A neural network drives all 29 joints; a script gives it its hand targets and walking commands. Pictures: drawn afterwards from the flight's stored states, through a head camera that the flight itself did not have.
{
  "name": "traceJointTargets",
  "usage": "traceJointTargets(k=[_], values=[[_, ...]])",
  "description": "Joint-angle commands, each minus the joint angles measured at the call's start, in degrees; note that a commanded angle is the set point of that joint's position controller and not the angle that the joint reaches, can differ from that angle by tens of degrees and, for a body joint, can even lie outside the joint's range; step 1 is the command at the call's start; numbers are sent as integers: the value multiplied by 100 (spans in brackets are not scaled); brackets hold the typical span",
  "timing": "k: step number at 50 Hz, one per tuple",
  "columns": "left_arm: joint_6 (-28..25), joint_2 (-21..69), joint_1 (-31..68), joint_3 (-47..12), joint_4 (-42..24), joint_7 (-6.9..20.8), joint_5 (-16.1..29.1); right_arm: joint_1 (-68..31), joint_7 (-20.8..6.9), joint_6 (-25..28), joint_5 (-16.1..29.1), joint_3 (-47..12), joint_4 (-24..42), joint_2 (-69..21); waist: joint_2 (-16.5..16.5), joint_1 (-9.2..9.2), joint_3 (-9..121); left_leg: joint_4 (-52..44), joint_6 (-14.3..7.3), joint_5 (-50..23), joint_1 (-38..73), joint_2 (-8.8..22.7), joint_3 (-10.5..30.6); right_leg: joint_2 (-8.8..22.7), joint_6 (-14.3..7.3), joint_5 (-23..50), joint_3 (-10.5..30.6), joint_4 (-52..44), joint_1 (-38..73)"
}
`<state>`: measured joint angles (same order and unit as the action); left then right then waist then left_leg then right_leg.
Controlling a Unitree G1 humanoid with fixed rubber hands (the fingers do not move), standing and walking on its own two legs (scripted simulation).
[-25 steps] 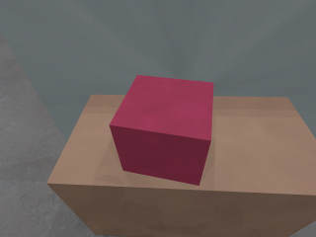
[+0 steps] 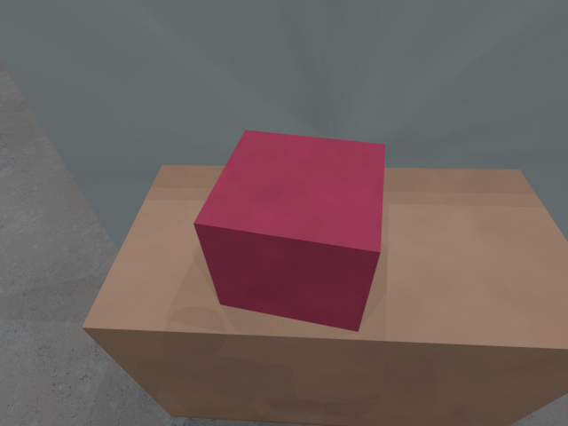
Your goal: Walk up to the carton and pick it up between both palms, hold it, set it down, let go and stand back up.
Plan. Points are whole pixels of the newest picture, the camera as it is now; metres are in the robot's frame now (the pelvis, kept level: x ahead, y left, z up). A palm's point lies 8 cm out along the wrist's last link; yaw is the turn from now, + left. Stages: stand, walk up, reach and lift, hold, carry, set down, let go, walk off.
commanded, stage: stand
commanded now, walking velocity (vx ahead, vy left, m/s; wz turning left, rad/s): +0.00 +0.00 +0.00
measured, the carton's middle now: (299, 227) +0.50 +0.03 -0.02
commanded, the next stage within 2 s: none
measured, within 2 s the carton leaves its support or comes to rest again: neither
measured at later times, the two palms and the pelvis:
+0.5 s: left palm out of the picture +0.05 +0.31 -0.11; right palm out of the picture +0.10 -0.30 -0.10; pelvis -0.01 +0.00 +0.00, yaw +0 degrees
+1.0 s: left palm out of the picture +0.05 +0.31 -0.11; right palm out of the picture +0.10 -0.30 -0.11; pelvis +0.00 +0.00 +0.00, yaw +0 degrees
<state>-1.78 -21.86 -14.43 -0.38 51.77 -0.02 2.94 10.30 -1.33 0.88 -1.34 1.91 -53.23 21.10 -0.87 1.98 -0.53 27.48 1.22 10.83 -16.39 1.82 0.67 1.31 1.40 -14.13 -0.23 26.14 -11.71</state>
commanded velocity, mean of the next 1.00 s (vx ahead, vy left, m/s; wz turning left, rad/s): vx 0.00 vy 0.00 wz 0.00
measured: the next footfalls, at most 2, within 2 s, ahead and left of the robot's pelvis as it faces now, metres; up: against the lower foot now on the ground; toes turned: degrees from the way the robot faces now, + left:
none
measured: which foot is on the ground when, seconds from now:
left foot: down 0.00-1.00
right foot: down 0.00-1.00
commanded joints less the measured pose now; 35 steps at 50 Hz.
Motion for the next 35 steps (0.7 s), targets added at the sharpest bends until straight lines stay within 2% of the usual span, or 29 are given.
traceJointTargets(k=[1,2,3,5,6,8,10,11,12,13,15,16,18,19,21,22,23,24,25,26,27,28,29,30,31,32,33,34,35], values=[[-123,-1076,163,287,18,-19,-421,-119,101,104,81,168,-98,1179,372,-293,317,-729,-370,-373,716,522,520,546,-381,806,452,-497,117],[-147,-1111,57,284,74,-11,-411,-169,103,134,26,189,-54,1211,-117,-156,241,-754,-345,-266,755,538,538,584,-333,570,496,-568,72],[-106,-929,18,295,60,-26,-421,-428,55,114,53,231,2,1259,-141,-160,204,-853,-356,109,755,553,582,481,-309,611,375,-620,-53],[-182,-1185,291,283,-85,-39,-472,-321,52,80,95,160,3,962,-128,-180,230,-749,-328,-459,655,480,387,575,-323,397,625,-662,-40],[-144,-1172,294,269,55,-48,-414,-351,26,139,56,151,61,971,-58,-242,503,-769,-360,-385,753,530,488,590,-312,510,623,-693,184],[-88,-1199,263,290,1,-22,-451,-352,33,148,81,204,7,1223,120,-168,195,-722,-297,-321,581,438,451,618,-381,389,544,-723,153],[-166,-1210,376,313,-1,-40,-408,-493,95,128,78,196,15,1212,-174,-171,206,-769,-391,-437,556,543,577,639,-316,707,598,-696,92],[-155,-1158,356,320,31,-47,-493,-438,97,102,14,208,19,1062,322,-279,282,-726,-394,-512,846,541,501,599,-295,681,392,-681,62],[-127,-1238,416,356,-100,-38,-476,-208,69,99,133,262,-9,1269,28,-305,346,-684,-336,-452,774,491,516,584,-292,783,542,-683,68],[-171,-1251,286,333,78,-60,-464,-356,68,94,78,146,8,956,-20,-241,466,-683,-335,-475,798,481,424,625,-299,571,577,-698,332],[-146,-1105,485,321,0,-52,-482,-322,60,102,71,257,-6,1187,-21,-295,308,-665,-266,-391,636,494,399,659,-352,432,520,-758,178],[-142,-1264,329,342,14,-44,-434,-336,53,91,65,188,-76,1055,21,-169,343,-696,-322,-391,644,480,446,584,-337,355,604,-743,183],[-75,-1278,191,369,195,-46,-489,-328,60,70,61,169,-36,1093,31,-302,139,-709,-277,-283,698,470,306,626,-383,355,583,-840,23],[-99,-1288,296,350,88,-40,-452,-312,57,107,122,215,-89,1198,215,-222,252,-768,-299,-29,636,552,503,596,-328,151,506,-813,146],[-104,-1201,220,313,120,-27,-438,-220,45,120,67,196,-38,1279,-3,-329,21,-983,-358,267,580,513,623,608,-393,-120,513,-706,-100],[-155,-1266,228,288,107,-12,-421,-343,60,57,109,191,-71,1212,235,-203,196,-991,-352,433,579,561,740,545,-316,-245,450,-689,5],[-113,-978,238,246,90,-50,-450,-523,23,88,29,199,19,1174,-186,-131,-219,-991,-372,919,282,587,677,536,-341,-447,459,-773,-246],[-113,-1153,432,253,131,-45,-486,-499,26,68,86,221,-28,1255,-155,-324,-14,-1060,-306,791,448,572,768,543,-394,-531,469,-768,-221],[-89,-1152,133,283,156,3,-500,-471,47,93,125,237,-52,1328,-43,-175,251,-1095,-325,930,497,553,735,519,-324,-320,510,-801,7],[-81,-1083,338,278,95,-57,-417,-494,26,73,76,161,-75,1046,-149,-179,-284,-1075,-363,955,196,513,648,553,-359,-547,645,-832,-179],[-106,-1213,636,293,76,-67,-515,-481,61,77,52,194,-81,1093,-104,-323,-124,-1164,-324,729,358,512,670,570,-425,-584,604,-764,-190],[-130,-1261,502,293,115,-18,-489,-331,92,150,96,178,-37,1102,-219,-306,239,-999,-303,488,671,478,568,563,-359,-329,688,-836,-63],[-138,-1073,576,277,56,-55,-453,-554,76,156,43,174,-23,1064,-97,-164,-12,-1095,-332,498,534,606,747,543,-395,-285,618,-759,-155],[-168,-1074,498,260,54,-13,-486,-478,75,167,39,223,-81,1279,121,-170,150,-1094,-371,442,587,536,753,481,-402,-59,565,-690,-33],[-137,-1081,540,281,-5,16,-531,-389,67,145,71,220,-45,1206,-152,-211,246,-954,-292,397,501,541,553,574,-407,217,521,-639,203],[-96,-1116,266,300,90,15,-427,-348,91,117,71,207,-83,1237,-135,-194,106,-983,-313,323,505,604,725,541,-362,351,488,-570,82],[-125,-983,279,278,125,-30,-454,-337,49,144,140,133,-90,1031,176,-197,228,-851,-335,-112,634,561,675,582,-369,499,514,-600,123],[-145,-1102,266,249,122,-16,-416,-355,78,153,64,152,-47,956,-162,-167,458,-748,-334,-647,775,533,515,603,-346,672,480,-571,341],[-139,-1316,309,324,156,-24,-415,-236,80,156,99,154,-69,965,-81,-284,417,-648,-298,-815,771,552,501,600,-283,775,538,-612,206]])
